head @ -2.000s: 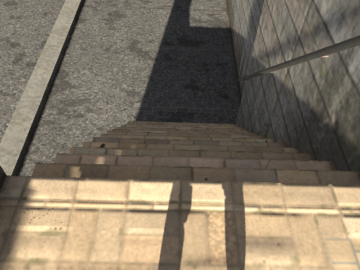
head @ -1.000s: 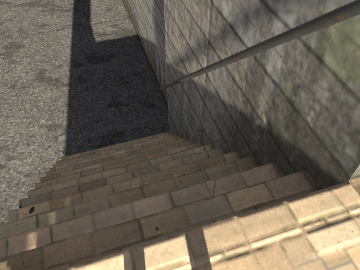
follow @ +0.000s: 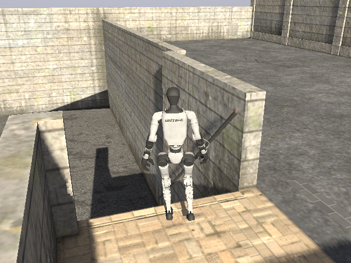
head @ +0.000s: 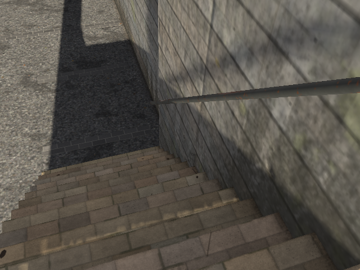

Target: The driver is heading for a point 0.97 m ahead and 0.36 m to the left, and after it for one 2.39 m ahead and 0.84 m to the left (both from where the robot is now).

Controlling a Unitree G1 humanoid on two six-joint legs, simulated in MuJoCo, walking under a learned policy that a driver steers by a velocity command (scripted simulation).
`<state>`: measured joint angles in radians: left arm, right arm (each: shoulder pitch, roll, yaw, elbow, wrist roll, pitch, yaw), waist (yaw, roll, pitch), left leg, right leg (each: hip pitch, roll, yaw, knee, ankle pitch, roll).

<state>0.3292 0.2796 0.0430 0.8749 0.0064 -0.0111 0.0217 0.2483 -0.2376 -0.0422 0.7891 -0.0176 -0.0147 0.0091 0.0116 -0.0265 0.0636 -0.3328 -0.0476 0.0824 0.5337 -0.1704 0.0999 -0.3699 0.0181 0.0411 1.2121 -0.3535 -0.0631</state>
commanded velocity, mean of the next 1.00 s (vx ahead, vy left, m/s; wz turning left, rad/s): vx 0.50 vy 0.00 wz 0.38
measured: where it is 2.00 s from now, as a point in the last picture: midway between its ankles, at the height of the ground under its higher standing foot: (117, 265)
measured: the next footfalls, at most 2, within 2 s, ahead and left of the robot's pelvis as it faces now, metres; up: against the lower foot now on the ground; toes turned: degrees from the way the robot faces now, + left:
right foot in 0.44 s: +0.26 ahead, -0.14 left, +0.00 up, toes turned +6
left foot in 0.98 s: +0.38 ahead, +0.16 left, -0.22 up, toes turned +26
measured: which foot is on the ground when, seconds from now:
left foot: down 0.00-0.46, up 0.48-0.96, down 0.98-1.00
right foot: up 0.00-0.42, down 0.44-0.96, up 0.98-1.00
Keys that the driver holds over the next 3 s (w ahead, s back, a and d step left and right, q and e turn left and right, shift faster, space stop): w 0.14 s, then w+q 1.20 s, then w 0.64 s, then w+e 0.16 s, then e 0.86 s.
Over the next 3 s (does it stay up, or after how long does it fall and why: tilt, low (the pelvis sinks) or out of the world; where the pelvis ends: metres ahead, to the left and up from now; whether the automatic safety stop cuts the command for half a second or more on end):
stays up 0.99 0.43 -0.90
